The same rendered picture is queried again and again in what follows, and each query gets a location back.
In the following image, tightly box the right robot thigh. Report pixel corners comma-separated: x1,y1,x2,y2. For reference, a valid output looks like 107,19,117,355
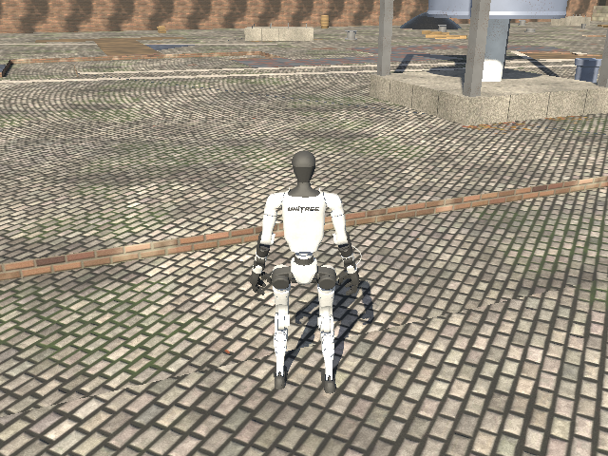
317,265,336,333

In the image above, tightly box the right robot forearm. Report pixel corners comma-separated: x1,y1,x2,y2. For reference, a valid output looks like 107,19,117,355
338,231,357,274

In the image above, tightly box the left robot forearm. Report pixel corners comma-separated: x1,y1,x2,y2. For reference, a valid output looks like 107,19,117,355
252,231,270,274

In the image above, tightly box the robot right upper arm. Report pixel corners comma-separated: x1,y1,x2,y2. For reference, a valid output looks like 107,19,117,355
324,192,348,245

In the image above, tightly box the robot left upper arm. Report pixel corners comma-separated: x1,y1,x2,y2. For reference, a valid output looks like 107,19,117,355
260,192,284,245

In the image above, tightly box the right robot hand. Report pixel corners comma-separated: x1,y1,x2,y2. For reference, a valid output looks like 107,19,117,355
338,271,360,295

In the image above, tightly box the left robot hand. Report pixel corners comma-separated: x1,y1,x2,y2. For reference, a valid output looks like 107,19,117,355
250,271,272,295

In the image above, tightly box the left robot shin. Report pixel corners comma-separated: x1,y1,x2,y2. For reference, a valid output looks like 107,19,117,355
274,313,288,376

